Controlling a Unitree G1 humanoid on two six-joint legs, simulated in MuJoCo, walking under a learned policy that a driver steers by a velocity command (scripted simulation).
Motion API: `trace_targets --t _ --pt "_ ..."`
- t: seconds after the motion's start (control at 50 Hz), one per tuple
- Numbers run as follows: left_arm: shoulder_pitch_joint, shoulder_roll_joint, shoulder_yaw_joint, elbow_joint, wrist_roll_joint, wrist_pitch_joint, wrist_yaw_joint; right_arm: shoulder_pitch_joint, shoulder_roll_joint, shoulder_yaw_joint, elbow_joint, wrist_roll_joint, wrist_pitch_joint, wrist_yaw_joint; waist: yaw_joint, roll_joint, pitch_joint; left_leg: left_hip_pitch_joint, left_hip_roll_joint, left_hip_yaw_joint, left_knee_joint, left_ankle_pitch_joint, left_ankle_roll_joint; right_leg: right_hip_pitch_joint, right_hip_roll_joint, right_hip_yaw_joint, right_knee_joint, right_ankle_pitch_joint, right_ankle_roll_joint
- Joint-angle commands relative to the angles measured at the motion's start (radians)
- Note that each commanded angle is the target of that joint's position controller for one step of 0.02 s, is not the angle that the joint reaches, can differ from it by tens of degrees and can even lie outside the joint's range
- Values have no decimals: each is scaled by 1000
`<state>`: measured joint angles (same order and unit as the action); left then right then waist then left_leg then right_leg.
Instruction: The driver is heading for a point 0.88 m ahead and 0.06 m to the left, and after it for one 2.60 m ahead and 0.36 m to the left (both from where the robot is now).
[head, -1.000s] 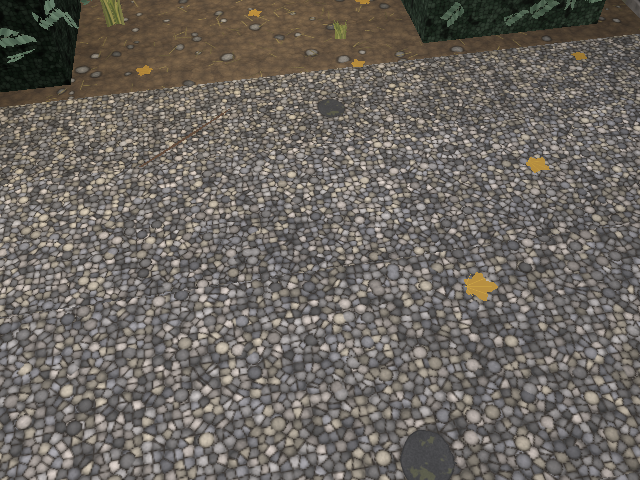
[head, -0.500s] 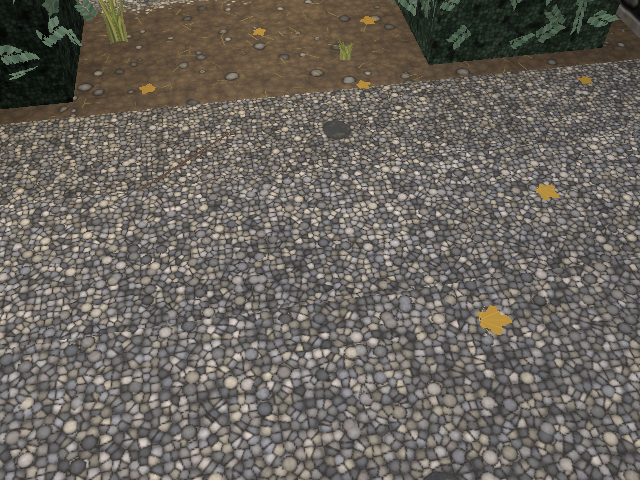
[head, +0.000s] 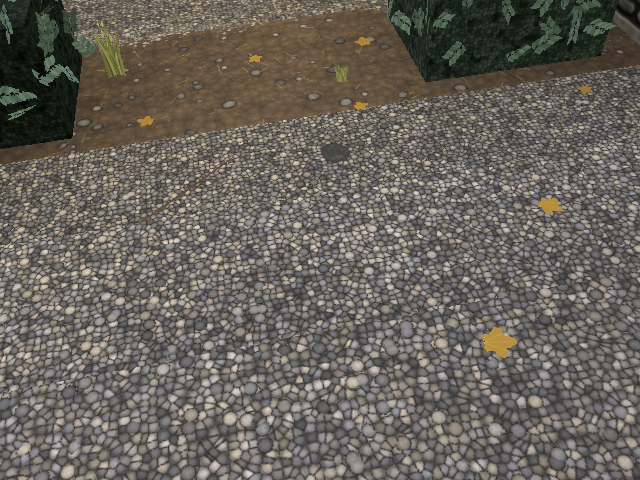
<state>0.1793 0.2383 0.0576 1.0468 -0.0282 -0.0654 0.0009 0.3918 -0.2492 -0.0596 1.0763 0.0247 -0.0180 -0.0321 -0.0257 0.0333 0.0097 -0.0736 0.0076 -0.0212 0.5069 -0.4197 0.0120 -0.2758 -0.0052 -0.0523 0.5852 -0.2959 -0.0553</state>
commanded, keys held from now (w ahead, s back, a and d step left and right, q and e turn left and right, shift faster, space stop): w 0.22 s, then no key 0.58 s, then w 0.20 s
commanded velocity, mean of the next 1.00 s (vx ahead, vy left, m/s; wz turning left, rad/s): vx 0.22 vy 0.00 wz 0.00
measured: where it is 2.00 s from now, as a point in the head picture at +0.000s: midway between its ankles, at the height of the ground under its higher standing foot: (320, 391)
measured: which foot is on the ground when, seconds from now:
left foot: down 0.00-0.00, up 0.02-0.62, down 0.64-1.00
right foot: down 0.00-0.64, up 0.66-1.00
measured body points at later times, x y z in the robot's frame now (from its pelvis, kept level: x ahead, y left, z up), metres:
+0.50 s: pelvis +0.20 +0.02 -0.03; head +0.22 +0.01 +0.42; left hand +0.10 +0.26 -0.17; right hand +0.41 -0.21 -0.13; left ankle +0.40 +0.17 -0.73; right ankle +0.01 -0.10 -0.73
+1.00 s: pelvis +0.40 +0.08 -0.18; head +0.39 +0.08 +0.27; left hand +0.53 +0.31 -0.30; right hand +0.40 -0.17 -0.32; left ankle +0.42 +0.17 -0.91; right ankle +0.48 -0.08 -0.87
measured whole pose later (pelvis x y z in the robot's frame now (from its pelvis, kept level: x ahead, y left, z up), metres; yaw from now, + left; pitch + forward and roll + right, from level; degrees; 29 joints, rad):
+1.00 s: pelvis +0.40 +0.08 -0.18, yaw +0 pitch +2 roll +1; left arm 0.17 0.18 0.03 0.89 -0.02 -0.02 0.06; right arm 0.34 -0.19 -0.03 1.01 -0.01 -0.03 -0.03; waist -0.05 -0.03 -0.06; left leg -0.28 -0.05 0.05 0.46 -0.21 0.06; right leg -0.57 -0.08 0.03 0.83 -0.22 0.05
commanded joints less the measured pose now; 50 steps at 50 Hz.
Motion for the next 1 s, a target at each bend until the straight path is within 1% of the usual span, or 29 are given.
trace_targets --t 0.02,0.04,0.06,0.1,0.16,0.22,0.26,0.28,0.32,0.36,0.42,0.48,0.56,0.58,0.62,0.64,0.66,0.68,0.7,0.72,0.74,0.76,0.78,0.8,0.82,0.86,0.9,0.96,1.0 --pt "375 244 64 73 10 -23 -21 -156 -27 11 -140 -12 -35 7 184 -367 -48 -566 -77 36 436 -56 31 490 -334 649 -382 -148 -215" --pt "297 172 35 51 27 -38 -27 -162 -86 -6 -144 -1 -54 11 135 -225 -4 -639 -39 -80 600 -106 44 436 -368 718 -399 -174 -234" --pt "205 140 24 22 28 -48 -28 -138 -105 -12 -136 20 -67 18 87 -174 53 -654 8 -106 644 -21 62 374 -341 597 -393 -89 -202" --pt "132 113 12 -10 19 -54 -33 -120 -104 -18 -115 14 -72 15 55 -120 68 -624 75 -81 606 124 71 327 -284 410 -398 151 -150" --pt "203 55 -11 22 24 -42 -23 -191 -98 -34 -143 8 -53 21 54 -118 46 -591 103 -34 460 207 59 337 -218 256 -404 377 -120" --pt "241 111 -2 32 36 -29 -3 -270 -48 -22 -186 -3 -34 33 64 -103 39 -590 92 -7 363 290 24 310 -217 211 -411 506 -142" --pt "246 122 0 30 63 -24 0 -215 -47 -28 -161 -9 -23 49 35 -96 7 -506 72 9 450 386 14 225 -217 146 -337 687 -150" --pt "247 104 -5 27 55 -21 1 -189 -50 -30 -154 -12 -20 57 26 -93 6 -519 77 5 475 390 19 213 -220 136 -310 742 -156" --pt "327 88 -10 49 32 -25 23 -345 -83 -45 -216 7 -31 62 76 -133 73 -771 102 -58 421 427 33 368 -251 200 -281 565 -133" --pt "384 86 -12 54 37 -22 48 -445 -79 -41 -262 1 -52 76 105 -127 107 -931 111 -81 353 432 37 479 -278 232 -230 542 -127" --pt "311 62 -22 12 24 -22 79 -494 -24 -22 -291 -26 -69 113 111 -92 123 -637 77 -32 89 847 30 175 -180 114 -143 268 -89" --pt "288 81 -21 -23 17 -22 78 -490 -21 -6 -300 -23 -58 136 131 -71 108 -452 52 -28 4 957 32 33 -148 101 -31 147 -68" --pt "357 73 -14 -37 15 8 81 -464 -41 12 -278 0 -65 147 177 -43 115 -471 105 -74 -212 991 -13 209 -142 150 217 60 -39" --pt "372 64 -13 -27 15 18 82 -395 -59 6 -234 6 -67 143 160 -21 92 -435 113 -69 -263 1019 -18 241 -138 155 342 55 -30" --pt "367 53 -16 -3 17 26 59 13 -129 -28 -82 0 -62 113 -8 16 -67 65 122 -7 -300 1205 -16 40 -77 112 735 -16 25" --pt "429 12 -16 30 5 13 43 131 -217 -43 -32 -22 -54 100 -45 209 -176 352 219 -23 -141 1643 40 -165 55 36 1061 -550 103" --pt "607 -52 -35 67 -31 10 28 170 -253 -26 -28 -77 -60 102 -19 326 -384 737 357 -107 259 2024 159 -487 102 188 1513 -878 151" --pt "561 39 -29 15 -44 -10 20 126 -215 -20 -35 -54 -31 100 -36 292 -519 753 399 -225 265 1944 251 -589 50 256 1572 -770 158" --pt "440 63 -25 -38 -44 -6 25 60 -137 7 -48 -39 -11 94 -31 122 -545 635 415 -271 165 1522 298 -598 -9 246 1505 -673 168" --pt "373 -12 -51 -113 -58 15 43 -59 -164 8 -37 -14 -6 81 57 84 -528 463 483 -468 -11 828 345 -602 -82 180 1440 -488 167" --pt "268 16 -41 -111 -45 47 70 -153 -65 33 -83 -5 -5 61 50 -53 -340 166 437 -451 -130 612 337 -545 -107 118 1385 -428 172" --pt "222 12 -40 -134 -28 77 83 -179 -68 43 -80 -21 -10 47 57 -32 -231 -22 445 -443 -173 534 324 -498 -108 117 1372 -439 160" --pt "211 -5 -49 -142 -1 94 96 -216 -96 44 -109 -56 -27 49 64 -69 -171 -225 417 -399 -209 520 312 -392 -114 137 1331 -396 132" --pt "195 -10 -44 -163 14 102 109 -252 -118 40 -119 -65 -32 52 91 -10 -110 -346 380 -341 -223 546 299 -359 -103 135 1291 -400 116" --pt "216 48 -19 -154 9 85 110 -235 -109 39 -118 -66 -41 48 88 -18 -67 -408 294 -253 -236 418 266 -338 -94 154 1125 -171 97" --pt "191 10 -14 -163 14 59 100 -154 -46 50 -89 -49 -39 23 81 59 -20 -355 230 -215 -243 210 245 -425 -113 165 907 -8 97" --pt "139 -6 -10 -166 32 38 84 -109 -61 33 -88 -35 -31 -7 59 93 22 -359 145 -119 -296 64 207 -340 -118 108 432 165 100" --pt "14 -22 -14 -195 9 30 54 -56 -130 -3 -104 -40 -23 -14 8 128 -2 -336 199 -171 -320 60 226 -201 -57 52 210 95 115" --pt "-14 13 -2 -212 0 29 37 -30 -147 -22 -118 -15 -19 -5 -10 105 10 -309 260 -253 -347 -85 232 -195 -49 48 142 82 86"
